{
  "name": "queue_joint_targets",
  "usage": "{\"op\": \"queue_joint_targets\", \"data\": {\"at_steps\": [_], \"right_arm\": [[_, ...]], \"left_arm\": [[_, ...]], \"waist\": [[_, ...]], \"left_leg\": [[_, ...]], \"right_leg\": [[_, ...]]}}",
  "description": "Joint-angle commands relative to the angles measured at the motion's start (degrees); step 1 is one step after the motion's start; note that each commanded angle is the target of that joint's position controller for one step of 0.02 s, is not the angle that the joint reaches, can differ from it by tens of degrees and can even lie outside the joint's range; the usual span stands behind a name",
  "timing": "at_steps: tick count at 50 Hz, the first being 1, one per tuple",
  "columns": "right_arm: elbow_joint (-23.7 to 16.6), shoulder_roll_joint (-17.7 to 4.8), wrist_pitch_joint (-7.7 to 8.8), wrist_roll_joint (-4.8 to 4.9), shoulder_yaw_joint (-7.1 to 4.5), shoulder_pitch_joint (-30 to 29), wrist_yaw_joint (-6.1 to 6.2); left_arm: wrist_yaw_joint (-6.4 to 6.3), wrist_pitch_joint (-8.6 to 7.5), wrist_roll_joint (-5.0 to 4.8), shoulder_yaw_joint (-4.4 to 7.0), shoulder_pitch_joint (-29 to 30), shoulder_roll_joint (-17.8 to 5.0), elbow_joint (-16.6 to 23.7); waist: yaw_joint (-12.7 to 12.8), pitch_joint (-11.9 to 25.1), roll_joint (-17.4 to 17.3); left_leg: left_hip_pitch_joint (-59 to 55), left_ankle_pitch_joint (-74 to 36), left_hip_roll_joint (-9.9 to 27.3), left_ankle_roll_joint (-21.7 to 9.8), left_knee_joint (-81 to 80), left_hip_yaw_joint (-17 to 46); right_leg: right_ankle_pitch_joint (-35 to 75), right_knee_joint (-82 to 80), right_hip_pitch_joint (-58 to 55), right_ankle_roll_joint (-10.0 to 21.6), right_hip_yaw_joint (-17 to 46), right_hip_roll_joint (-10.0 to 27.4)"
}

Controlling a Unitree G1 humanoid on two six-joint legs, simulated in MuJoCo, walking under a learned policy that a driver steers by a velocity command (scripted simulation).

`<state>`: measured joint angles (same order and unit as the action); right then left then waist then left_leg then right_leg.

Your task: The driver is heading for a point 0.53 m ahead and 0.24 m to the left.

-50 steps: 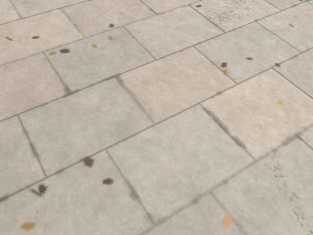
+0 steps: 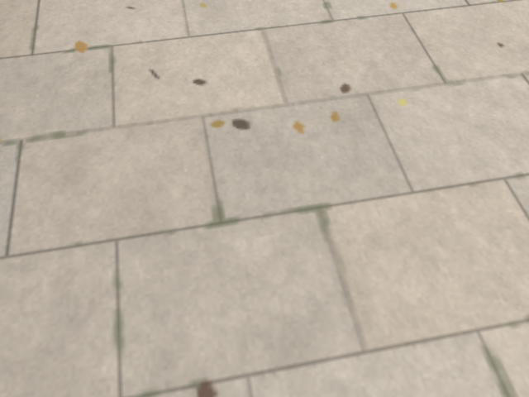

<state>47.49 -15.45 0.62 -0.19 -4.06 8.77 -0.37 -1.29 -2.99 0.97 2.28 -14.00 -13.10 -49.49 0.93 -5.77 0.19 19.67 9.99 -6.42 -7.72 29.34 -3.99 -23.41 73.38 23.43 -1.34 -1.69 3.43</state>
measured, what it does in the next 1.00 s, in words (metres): steps on the spot, turning left: right foot, then left foot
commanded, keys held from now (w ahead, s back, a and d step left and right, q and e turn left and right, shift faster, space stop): q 1.00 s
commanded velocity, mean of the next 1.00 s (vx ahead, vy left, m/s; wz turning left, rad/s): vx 0.05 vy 0.00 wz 0.59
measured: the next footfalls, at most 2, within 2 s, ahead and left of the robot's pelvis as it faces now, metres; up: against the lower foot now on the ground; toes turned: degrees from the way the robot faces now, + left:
right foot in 0.44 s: +0.20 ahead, -0.13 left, +0.00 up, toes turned +20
left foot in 0.92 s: +0.06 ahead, +0.05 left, +0.00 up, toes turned +34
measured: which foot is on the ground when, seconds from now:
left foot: down 0.00-0.44, up 0.46-0.90, down 0.92-1.00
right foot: up 0.00-0.42, down 0.44-0.92, up 0.94-1.00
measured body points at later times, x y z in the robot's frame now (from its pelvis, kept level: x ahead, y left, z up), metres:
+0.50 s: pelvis +0.11 -0.05 +0.01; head +0.14 -0.07 +0.45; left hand +0.18 +0.25 -0.09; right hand +0.28 -0.31 -0.12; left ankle +0.05 +0.04 -0.70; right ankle +0.16 -0.15 -0.73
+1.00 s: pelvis +0.08 -0.04 +0.00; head +0.09 +0.00 +0.45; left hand +0.00 +0.25 -0.13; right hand +0.35 -0.18 -0.09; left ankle +0.03 +0.02 -0.73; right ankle +0.15 -0.15 -0.69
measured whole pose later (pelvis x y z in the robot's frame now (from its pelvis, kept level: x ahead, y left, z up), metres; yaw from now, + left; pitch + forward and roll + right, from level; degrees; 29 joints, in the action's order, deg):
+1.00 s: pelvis +0.08 -0.04 +0.00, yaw +36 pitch -1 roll -1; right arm 40.5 -16.4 -2.8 -0.7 -2.8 10.3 -1.6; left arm -0.9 3.7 1.2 3.3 -12.3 -18.2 -42.2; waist 0.9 -4.3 2.9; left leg 14.3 17.4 -2.8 -3.9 32.6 0.0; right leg -28.2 51.5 22.4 -1.6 -4.3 4.0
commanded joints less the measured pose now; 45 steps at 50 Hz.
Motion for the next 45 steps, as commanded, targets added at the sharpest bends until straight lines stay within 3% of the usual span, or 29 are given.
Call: {"op": "queue_joint_targets", "data": {"at_steps": [1, 4, 9, 12, 16, 19, 21, 22, 23, 24, 25, 26, 27, 29, 31, 37, 42, 44, 45], "right_arm": [[-2.37, -5.92, 0.57, 0.47, -1.28, 3.80, 0.58], [-2.41, -8.61, 1.07, -0.22, -1.96, 5.28, 0.32], [-3.09, -9.08, -0.28, -0.26, -2.11, 8.09, 0.82], [-3.55, -9.60, -1.02, -0.63, -2.40, 9.53, 1.06], [-4.35, -10.18, -1.87, -1.15, -2.72, 9.84, 1.11], [-5.27, -10.68, -2.40, -1.04, -2.93, 7.90, 1.01], [-6.28, -10.50, -2.62, -0.07, -2.84, 4.05, 1.02], [-7.15, -8.92, -2.48, 0.50, -2.35, 3.30, 1.15], [-7.56, -3.58, -2.32, 0.25, -1.10, 8.82, 1.31], [-7.26, -8.19, -2.96, -0.65, -2.33, 10.90, 1.77], [-6.28, -10.17, -3.29, -1.92, -2.88, 10.80, 1.71], [-5.36, -10.41, -3.62, -1.78, -3.16, 9.20, 1.20], [-5.09, -9.75, -4.06, -1.08, -3.12, 9.00, 0.56], [-5.22, -9.00, -4.60, -0.43, -2.74, 8.62, -0.79], [-5.95, -8.56, -4.85, 0.01, -2.44, 6.69, -1.30], [-8.22, -6.88, -5.63, -0.39, -1.32, 1.53, -2.05], [-9.81, -6.25, -5.27, 0.17, -0.49, 0.24, -2.49], [-9.88, -6.08, -4.75, 0.18, -0.42, 1.59, -2.44], [-9.24, -5.98, -4.20, -0.27, -0.41, 3.61, -2.09]], "left_arm": [[0.04, 1.74, 1.37, 1.42, -5.13, -5.82, 3.10], [0.12, 3.06, 0.95, 1.20, -4.46, -4.84, 4.18], [-0.20, 3.98, 0.60, 1.28, 3.08, -6.34, 7.31], [-0.44, 4.19, 0.25, 1.14, 6.46, -6.86, 8.72], [-0.85, 3.77, -0.48, 0.90, 8.25, -7.51, 10.09], [-1.12, 3.11, -1.12, 0.74, 6.61, -8.00, 10.45], [-1.44, 2.40, -0.85, 0.75, 2.13, -8.06, 9.66], [-1.92, 1.85, -0.09, 1.15, -0.30, -9.85, 9.25], [-2.50, 1.90, 0.39, 1.68, 1.08, -14.42, 10.43], [-1.87, 2.87, -0.27, 2.04, 1.08, -16.13, 10.81], [-1.46, 3.23, -0.53, 1.63, -0.03, -13.61, 10.89], [-1.29, 3.29, -0.67, 0.70, 2.27, -10.20, 11.30], [-1.24, 3.55, -0.19, 0.35, 4.98, -9.16, 12.03], [-1.54, 3.50, 0.36, 0.57, 5.63, -9.73, 12.36], [-1.35, 3.31, 0.48, 0.86, 3.71, -9.91, 12.06], [-0.78, 3.13, 0.68, 1.97, 0.47, -11.51, 10.90], [0.42, 3.52, 1.00, 2.86, 1.45, -13.49, 10.68], [0.67, 3.95, 0.48, 3.21, 1.91, -14.30, 10.46], [0.73, 4.24, -0.06, 3.26, 2.29, -14.21, 10.28]], "waist": [[0.93, 8.10, 0.39], [1.19, 10.32, -1.08], [-1.49, 10.21, -4.16], [-2.87, 9.16, -4.90], [-3.52, 8.05, -5.78], [-2.65, 7.80, -6.76], [0.65, 7.15, -6.46], [1.35, 8.00, -2.95], [-2.62, 10.18, 11.18], [-2.28, 10.94, 14.17], [-2.30, 9.95, 8.47], [-2.67, 7.49, 4.62], [-3.64, 6.20, 4.73], [-3.17, 7.13, 9.01], [-1.91, 8.19, 8.88], [0.34, 7.50, 9.21], [0.54, 7.78, 10.93], [-0.62, 8.12, 10.14], [-2.15, 8.35, 8.18]], "left_leg": [[-10.35, -44.55, 16.28, -9.10, -10.30, 15.75], [-9.49, -47.53, 14.19, -7.97, -9.44, 14.50], [-11.41, -35.96, 13.22, -5.45, -9.11, 18.66], [-13.52, -30.04, 14.05, -5.56, -8.61, 22.73], [-15.17, -32.27, 14.75, -6.21, -5.51, 27.26], [-14.86, -33.02, 14.10, -4.88, -3.32, 31.15], [-10.48, -25.06, 10.76, -0.93, -0.87, 31.82], [-5.40, -15.56, 7.63, 2.18, 3.57, 29.38], [1.45, 12.59, 0.39, 5.47, 16.23, 18.38], [8.30, 30.50, -5.46, 6.61, 25.72, 10.26], [8.80, 28.10, -1.51, 7.42, 34.41, 10.60], [8.75, 23.44, 0.14, 8.08, 37.12, 11.00], [8.54, 19.97, 1.04, 9.07, 37.82, 10.38], [8.88, 15.76, 1.14, 10.73, 39.50, 8.55], [9.39, 14.44, 1.34, 11.60, 38.52, 7.51], [8.36, 15.01, 4.84, 11.15, 26.82, 5.24], [-1.36, 16.07, 5.49, 8.53, 13.88, 0.97], [-5.48, 12.68, 5.10, 7.14, 6.06, -0.20], [-10.20, 7.23, 4.34, 6.20, -1.47, -0.42]], "right_leg": [[2.07, -3.94, 5.98, -1.39, 3.05, 1.37], [5.16, -9.11, 6.18, -2.23, 2.35, 0.47], [9.26, -16.67, 9.50, -2.59, 3.52, 0.08], [8.53, -20.68, 10.39, -2.30, 4.73, -0.72], [3.86, -26.24, 7.91, -1.14, 5.64, -2.95], [1.68, -34.19, 1.79, 0.26, 6.25, -4.69], [8.26, -48.50, -8.26, 1.22, 6.09, -5.01], [14.41, -55.52, -15.90, 2.40, 9.75, 0.15], [30.90, -56.70, -23.10, 6.20, 23.24, 16.04], [44.75, -55.15, -20.93, 14.77, 31.80, 21.93], [47.15, -54.47, -19.82, 16.81, 28.68, 21.35], [44.46, -54.03, -17.50, 15.06, 21.32, 16.81], [40.95, -54.24, -16.30, 12.53, 15.24, 12.67], [43.07, -53.68, -17.41, 11.06, 9.14, 8.94], [42.91, -53.60, -19.13, 11.73, 7.15, 9.20], [33.31, -54.73, -20.42, 13.67, 5.80, 13.05], [29.89, -52.63, -15.71, 12.30, 2.24, 14.01], [28.74, -49.41, -14.58, 10.56, 0.96, 14.26], [25.87, -45.63, -11.87, 8.15, -1.11, 13.49]]}}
